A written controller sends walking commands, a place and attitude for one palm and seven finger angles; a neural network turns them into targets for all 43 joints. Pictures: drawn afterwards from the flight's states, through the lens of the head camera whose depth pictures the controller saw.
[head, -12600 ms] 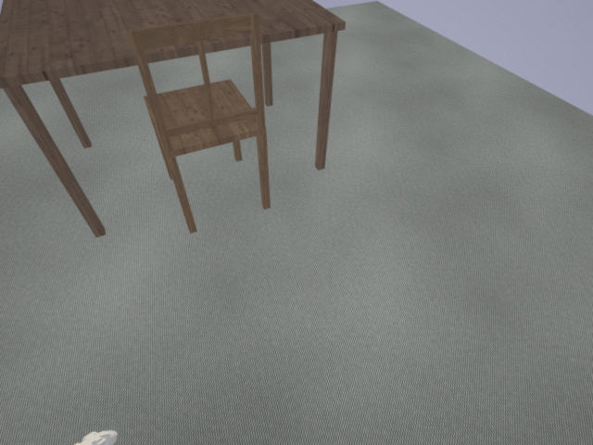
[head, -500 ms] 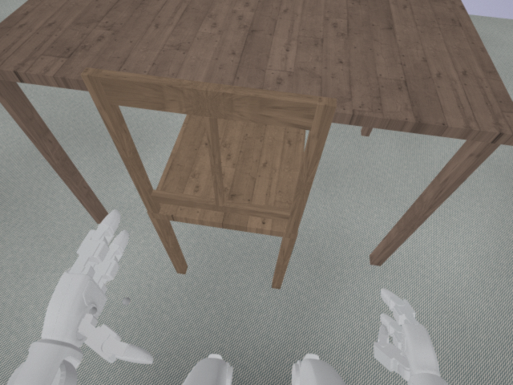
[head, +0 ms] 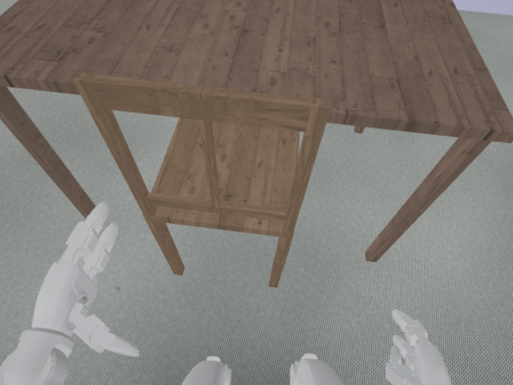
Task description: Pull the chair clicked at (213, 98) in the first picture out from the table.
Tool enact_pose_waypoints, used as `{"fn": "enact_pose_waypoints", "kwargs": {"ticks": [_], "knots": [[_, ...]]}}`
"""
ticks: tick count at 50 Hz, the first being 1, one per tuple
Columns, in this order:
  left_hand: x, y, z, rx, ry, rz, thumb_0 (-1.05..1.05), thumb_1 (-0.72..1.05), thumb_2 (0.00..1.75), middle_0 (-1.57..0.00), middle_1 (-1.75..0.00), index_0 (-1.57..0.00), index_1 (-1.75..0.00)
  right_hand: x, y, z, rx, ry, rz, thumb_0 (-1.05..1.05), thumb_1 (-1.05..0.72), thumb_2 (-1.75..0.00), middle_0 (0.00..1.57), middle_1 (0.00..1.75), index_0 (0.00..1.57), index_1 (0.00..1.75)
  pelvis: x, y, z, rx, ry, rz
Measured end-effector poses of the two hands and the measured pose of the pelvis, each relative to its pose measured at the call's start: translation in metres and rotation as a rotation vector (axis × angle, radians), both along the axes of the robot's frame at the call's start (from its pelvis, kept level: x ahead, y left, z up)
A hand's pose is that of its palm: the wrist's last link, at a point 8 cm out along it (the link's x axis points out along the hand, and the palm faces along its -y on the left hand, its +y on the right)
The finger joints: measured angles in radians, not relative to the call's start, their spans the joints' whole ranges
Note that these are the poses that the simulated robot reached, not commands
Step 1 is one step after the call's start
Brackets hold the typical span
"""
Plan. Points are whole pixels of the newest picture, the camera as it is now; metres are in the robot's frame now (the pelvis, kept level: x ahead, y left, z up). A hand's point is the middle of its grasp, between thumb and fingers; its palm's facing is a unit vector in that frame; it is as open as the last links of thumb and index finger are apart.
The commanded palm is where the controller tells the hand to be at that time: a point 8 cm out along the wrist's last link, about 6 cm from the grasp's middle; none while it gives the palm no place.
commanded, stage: raise the hand toward the chair's back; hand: left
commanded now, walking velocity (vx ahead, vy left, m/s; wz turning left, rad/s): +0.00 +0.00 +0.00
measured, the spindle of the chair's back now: (211, 168) +0.51 +0.11 -0.02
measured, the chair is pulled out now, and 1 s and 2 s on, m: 0.00 0.00 0.00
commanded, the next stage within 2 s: aim the fingers beside a spindle in 0.26 s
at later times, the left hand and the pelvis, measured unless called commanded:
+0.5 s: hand (123, 290) +0.24 +0.20 +0.04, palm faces -0.06 -1.00 -0.05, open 16.9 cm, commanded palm +0.23 +0.24 +0.04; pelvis +0.00 -0.01 +0.00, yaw +1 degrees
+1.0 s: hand (162, 264) +0.29 +0.16 +0.02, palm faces -0.10 -0.99 -0.02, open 16.9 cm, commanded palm +0.28 +0.21 +0.02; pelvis +0.00 -0.01 -0.02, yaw +0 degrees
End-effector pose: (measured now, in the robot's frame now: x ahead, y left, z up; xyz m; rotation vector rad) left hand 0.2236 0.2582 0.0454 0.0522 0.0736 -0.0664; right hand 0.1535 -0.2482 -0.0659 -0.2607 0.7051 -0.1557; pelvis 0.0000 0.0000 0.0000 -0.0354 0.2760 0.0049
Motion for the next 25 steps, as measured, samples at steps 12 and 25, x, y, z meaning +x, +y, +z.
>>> {"fn": "enact_pose_waypoints", "kwargs": {"ticks": [12, 25], "knots": [[-0.004, -0.002, 0.0, 0.008, -0.005, 0.008, -0.02, -0.5, 0.3, -0.06, -0.08, -0.06, -0.08, 0.01, 0.006, -0.001, 0.021, -0.021, 0.027, 0.01, -0.9, -0.9, 0.2, 0.3, 0.2, 0.3, -0.001, -0.003, -0.001, 0.0, -0.001, 0.005], [0.001, -0.008, -0.003, -0.003, -0.009, 0.004, -0.02, -0.5, 0.3, -0.06, -0.08, -0.06, -0.08, 0.016, 0.005, -0.005, 0.023, -0.028, 0.043, 0.01, -0.9, -0.9, 0.2, 0.3, 0.2, 0.3, -0.001, -0.006, -0.004, 0.001, 0.008, 0.011]]}}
